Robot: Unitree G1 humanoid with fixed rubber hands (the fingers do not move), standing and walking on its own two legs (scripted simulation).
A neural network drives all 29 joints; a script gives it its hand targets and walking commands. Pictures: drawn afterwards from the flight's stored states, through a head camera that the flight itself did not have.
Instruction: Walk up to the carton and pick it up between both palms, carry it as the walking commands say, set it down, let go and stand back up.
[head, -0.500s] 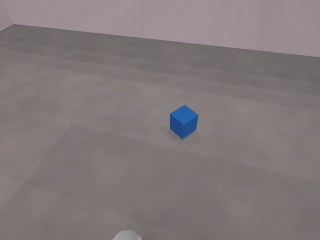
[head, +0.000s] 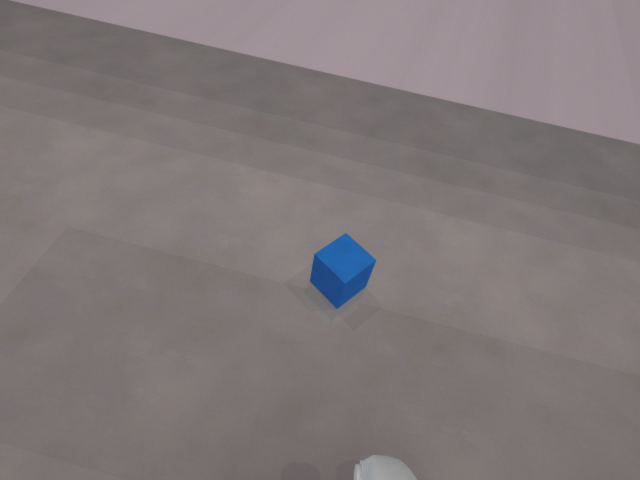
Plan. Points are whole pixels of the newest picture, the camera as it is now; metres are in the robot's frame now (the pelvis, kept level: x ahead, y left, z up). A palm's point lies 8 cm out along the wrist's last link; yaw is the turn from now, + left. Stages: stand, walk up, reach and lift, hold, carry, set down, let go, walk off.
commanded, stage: walk up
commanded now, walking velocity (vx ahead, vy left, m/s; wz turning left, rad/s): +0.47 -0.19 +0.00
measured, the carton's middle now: (341, 271) +0.86 -0.14 -0.69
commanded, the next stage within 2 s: none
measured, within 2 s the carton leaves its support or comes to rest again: neither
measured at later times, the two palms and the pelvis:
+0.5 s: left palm (191, 402) +0.23 +0.17 -0.11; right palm (519, 407) +0.26 -0.34 -0.15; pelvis +0.22 -0.09 +0.00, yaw +0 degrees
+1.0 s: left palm (189, 322) +0.38 +0.21 -0.16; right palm (489, 345) +0.35 -0.29 -0.11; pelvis +0.35 -0.03 +0.00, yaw +0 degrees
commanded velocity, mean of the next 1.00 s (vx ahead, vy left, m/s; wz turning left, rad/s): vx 0.35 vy -0.03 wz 0.00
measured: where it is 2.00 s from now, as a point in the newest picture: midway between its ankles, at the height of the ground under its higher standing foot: (323, 410)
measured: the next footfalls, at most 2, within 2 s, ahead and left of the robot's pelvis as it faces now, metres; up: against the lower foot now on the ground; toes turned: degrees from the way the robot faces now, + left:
right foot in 0.30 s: +0.28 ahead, -0.20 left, +0.00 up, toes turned -8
left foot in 0.78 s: +0.44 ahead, +0.04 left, +0.00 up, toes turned +3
